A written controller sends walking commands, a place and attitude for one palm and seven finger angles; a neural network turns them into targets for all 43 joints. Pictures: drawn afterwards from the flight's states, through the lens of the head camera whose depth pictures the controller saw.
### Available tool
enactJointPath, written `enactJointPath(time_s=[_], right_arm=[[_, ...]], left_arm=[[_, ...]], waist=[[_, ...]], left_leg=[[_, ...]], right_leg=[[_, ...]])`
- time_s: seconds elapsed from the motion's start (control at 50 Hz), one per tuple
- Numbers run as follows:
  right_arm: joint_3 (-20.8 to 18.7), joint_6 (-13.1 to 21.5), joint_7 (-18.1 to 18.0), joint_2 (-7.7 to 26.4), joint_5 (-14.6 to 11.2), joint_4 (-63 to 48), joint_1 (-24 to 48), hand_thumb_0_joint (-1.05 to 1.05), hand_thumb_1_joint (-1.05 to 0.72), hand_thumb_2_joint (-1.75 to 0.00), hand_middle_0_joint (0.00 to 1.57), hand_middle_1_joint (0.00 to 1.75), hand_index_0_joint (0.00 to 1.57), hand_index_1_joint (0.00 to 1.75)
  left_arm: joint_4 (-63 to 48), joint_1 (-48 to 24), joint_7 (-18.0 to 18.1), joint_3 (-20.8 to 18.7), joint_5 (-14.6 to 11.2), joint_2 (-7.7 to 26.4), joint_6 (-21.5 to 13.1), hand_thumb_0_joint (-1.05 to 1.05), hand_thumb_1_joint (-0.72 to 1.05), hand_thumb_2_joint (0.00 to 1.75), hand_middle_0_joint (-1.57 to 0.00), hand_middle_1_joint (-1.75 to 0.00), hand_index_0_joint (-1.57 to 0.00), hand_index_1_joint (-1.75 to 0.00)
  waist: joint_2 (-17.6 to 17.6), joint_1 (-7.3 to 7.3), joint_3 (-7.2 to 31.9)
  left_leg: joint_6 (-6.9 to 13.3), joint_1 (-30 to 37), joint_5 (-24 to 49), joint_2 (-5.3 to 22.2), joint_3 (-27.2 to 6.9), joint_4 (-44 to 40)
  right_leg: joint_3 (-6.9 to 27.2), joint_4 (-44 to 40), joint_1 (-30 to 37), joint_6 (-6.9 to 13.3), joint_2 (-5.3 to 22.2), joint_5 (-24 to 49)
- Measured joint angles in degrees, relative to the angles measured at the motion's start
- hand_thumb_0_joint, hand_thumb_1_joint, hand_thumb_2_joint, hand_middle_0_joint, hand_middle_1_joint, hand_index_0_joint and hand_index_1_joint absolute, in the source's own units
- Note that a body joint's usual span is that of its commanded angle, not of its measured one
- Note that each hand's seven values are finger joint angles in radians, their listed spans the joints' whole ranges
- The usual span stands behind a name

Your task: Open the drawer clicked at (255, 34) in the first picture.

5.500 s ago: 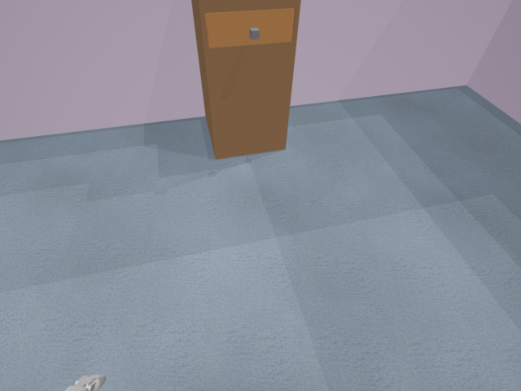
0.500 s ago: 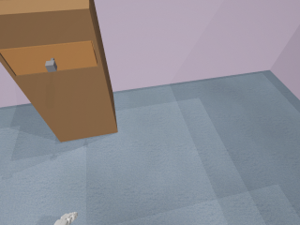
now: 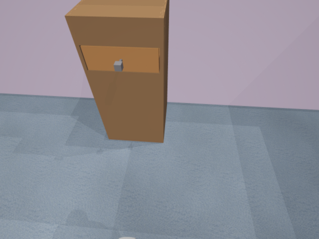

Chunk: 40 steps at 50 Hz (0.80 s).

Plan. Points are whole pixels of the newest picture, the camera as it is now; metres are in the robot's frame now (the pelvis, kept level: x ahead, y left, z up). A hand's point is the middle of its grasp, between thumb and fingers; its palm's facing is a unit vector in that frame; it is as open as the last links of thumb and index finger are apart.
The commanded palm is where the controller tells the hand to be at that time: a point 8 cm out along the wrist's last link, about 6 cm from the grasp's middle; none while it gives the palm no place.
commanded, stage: take the last steps up to it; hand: left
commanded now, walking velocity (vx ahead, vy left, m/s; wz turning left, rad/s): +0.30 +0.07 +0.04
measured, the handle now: (119, 64) +0.87 +0.31 -0.06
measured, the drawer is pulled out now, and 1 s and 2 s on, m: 0.00 0.00 0.00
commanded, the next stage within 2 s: come to a stop and stand still in 0.86 s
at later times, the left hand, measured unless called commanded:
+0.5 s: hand (75, 225) +0.18 +0.29 -0.19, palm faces +0.03 -0.99 -0.15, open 7.4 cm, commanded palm none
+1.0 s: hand (97, 173) +0.34 +0.28 -0.18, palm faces -0.02 -0.97 -0.23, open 7.2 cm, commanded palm none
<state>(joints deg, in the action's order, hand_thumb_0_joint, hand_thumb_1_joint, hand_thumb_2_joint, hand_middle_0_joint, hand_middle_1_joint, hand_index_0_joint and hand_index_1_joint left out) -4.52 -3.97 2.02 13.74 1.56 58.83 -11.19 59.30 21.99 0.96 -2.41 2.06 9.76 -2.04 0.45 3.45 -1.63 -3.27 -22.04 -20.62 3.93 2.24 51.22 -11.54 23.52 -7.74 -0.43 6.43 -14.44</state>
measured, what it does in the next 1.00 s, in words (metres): walks ahead: left foot, then right foot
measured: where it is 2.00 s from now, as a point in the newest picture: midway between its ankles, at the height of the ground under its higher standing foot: (155, 231)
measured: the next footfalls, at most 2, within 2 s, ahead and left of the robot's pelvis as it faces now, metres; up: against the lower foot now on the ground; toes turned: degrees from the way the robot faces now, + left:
left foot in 0.14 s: +0.07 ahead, +0.16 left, +0.00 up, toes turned +7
right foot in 0.76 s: +0.33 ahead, +0.00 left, +0.00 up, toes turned -10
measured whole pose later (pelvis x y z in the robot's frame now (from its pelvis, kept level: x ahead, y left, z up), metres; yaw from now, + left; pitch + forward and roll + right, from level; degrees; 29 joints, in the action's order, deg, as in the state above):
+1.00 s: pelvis +0.31 +0.09 -0.01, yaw -2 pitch -1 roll -1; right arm -3.2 0.4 -1.5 8.0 1.4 60.3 -15.6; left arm 62.3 14.2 1.9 -2.6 1.0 10.0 -2.9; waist 1.6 -1.7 -3.4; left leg -1.8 -28.8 -18.2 7.8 2.9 54.8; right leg -9.0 25.9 -10.0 3.4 -1.1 -15.4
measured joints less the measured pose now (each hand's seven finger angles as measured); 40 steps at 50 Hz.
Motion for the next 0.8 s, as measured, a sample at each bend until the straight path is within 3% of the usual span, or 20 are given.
enactJointPath(time_s=[0.12,0.14,0.2,0.26,0.32,0.48,0.62,0.66,0.72,0.76,0.8], right_arm=[[1.12,2.62,0.20,-1.40,-0.51,-2.70,3.67,0.01,-0.91,-0.90,0.19,0.30,0.20,0.30],[1.34,3.51,0.01,-1.52,-0.58,-3.17,3.84,0.01,-0.91,-0.90,0.19,0.30,0.20,0.30],[2.06,5.32,-0.93,-3.45,-0.41,-3.38,3.51,0.01,-0.91,-0.90,0.20,0.30,0.20,0.30],[2.73,6.03,-1.97,-5.10,-0.58,-2.50,0.44,0.00,-0.91,-0.90,0.20,0.30,0.20,0.30],[1.88,7.10,-3.35,-4.67,-1.20,-1.22,-2.59,-0.02,-0.95,-0.90,0.20,0.30,0.20,0.30],[2.97,7.22,-4.17,-5.88,-0.98,5.17,-12.28,0.00,-0.93,-0.90,0.20,0.30,0.20,0.30],[3.91,7.54,-4.63,-8.55,-0.25,8.55,-18.66,0.01,-0.91,-0.90,0.20,0.30,0.20,0.30],[4.15,7.45,-4.63,-9.18,-0.10,9.24,-19.76,0.01,-0.91,-0.90,0.20,0.30,0.20,0.30],[4.18,6.78,-4.44,-9.88,-0.34,10.49,-20.87,0.01,-0.91,-0.90,0.20,0.30,0.20,0.30],[3.94,6.24,-4.13,-10.58,-0.99,11.08,-21.92,0.01,-0.91,-0.90,0.20,0.30,0.20,0.30],[3.44,5.42,-3.79,-10.48,-1.65,11.04,-20.47,0.01,-0.91,-0.90,0.20,0.30,0.20,0.30]], left_arm=[[4.73,5.21,-0.32,-0.65,0.04,1.96,1.27,0.01,0.91,0.90,-0.20,-0.30,-0.20,-0.30],[5.42,5.99,-0.42,-0.66,-0.11,2.04,1.66,0.01,0.90,0.90,-0.20,-0.30,-0.20,-0.30],[7.17,5.60,-0.44,-0.60,-0.14,2.34,3.62,0.01,0.91,0.90,-0.20,-0.30,-0.19,-0.30],[7.12,3.31,-0.87,-0.70,0.04,2.19,3.76,0.02,0.91,0.90,-0.20,-0.30,-0.19,-0.30],[5.53,-0.25,-1.12,-0.90,-0.10,2.04,2.78,0.02,0.91,0.90,-0.20,-0.30,-0.19,-0.29],[1.55,-9.73,-1.05,-1.29,-0.49,1.79,2.60,0.01,0.91,0.90,-0.20,-0.30,-0.19,-0.29],[0.12,-15.85,-1.48,-0.41,-0.75,0.69,3.06,0.01,0.91,0.90,-0.20,-0.30,-0.19,-0.29],[-0.39,-17.49,-1.49,-0.02,-0.83,0.32,2.86,0.01,0.91,0.90,-0.20,-0.30,-0.19,-0.29],[-1.23,-18.41,-1.21,0.44,-0.91,-0.09,1.61,0.01,0.91,0.90,-0.20,-0.30,-0.19,-0.29],[-1.52,-17.52,-1.15,0.56,-0.78,-0.01,0.02,0.01,0.91,0.90,-0.20,-0.30,-0.19,-0.30],[-1.41,-16.34,-0.82,0.39,-1.18,-0.48,-1.34,0.01,0.91,0.90,-0.20,-0.30,-0.19,-0.30]], waist=[[-2.15,2.19,0.54],[-1.96,2.01,0.84],[-3.03,1.61,0.46],[-2.65,0.09,0.80],[-3.04,-1.14,0.36],[-3.70,-3.07,0.00],[-1.85,-6.56,-1.82],[-1.01,-7.37,-2.82],[-0.39,-7.46,-3.67],[-1.56,-6.89,-3.02],[-1.27,-6.21,-3.12]], left_leg=[[1.69,6.62,1.18,-0.72,3.85,-17.88],[2.22,8.18,2.12,-0.81,4.13,-20.94],[5.40,9.50,2.20,-1.83,5.70,-19.20],[6.61,13.49,2.90,-2.60,6.05,-23.61],[7.31,17.67,4.47,-4.27,6.34,-29.17],[8.44,24.52,3.05,-7.05,6.72,-34.71],[7.99,29.07,-1.00,-6.97,6.74,-35.66],[7.45,30.11,-2.71,-6.22,6.81,-34.93],[6.11,30.36,-5.61,-4.73,7.77,-29.56],[4.71,26.42,-6.36,-4.11,8.16,-17.16],[3.95,17.28,-8.17,-3.08,5.33,4.57]], right_leg=[[0.36,2.14,-0.06,-3.01,1.98,-1.78],[0.54,4.62,-0.89,-3.12,2.14,-3.52],[5.13,21.28,-7.12,-1.66,1.55,-12.81],[6.37,34.63,-14.16,-0.87,0.33,-8.89],[7.48,39.49,-19.66,-1.25,0.06,-2.37],[7.96,39.96,-26.60,-1.72,-1.81,3.89],[5.57,29.65,-25.13,-0.02,-2.69,3.04],[4.51,24.37,-23.27,1.17,-3.69,1.35],[2.72,16.29,-18.29,3.17,-6.17,0.25],[2.32,10.93,-13.05,5.49,-6.39,4.35],[2.24,12.66,-11.95,6.23,-6.87,0.60]])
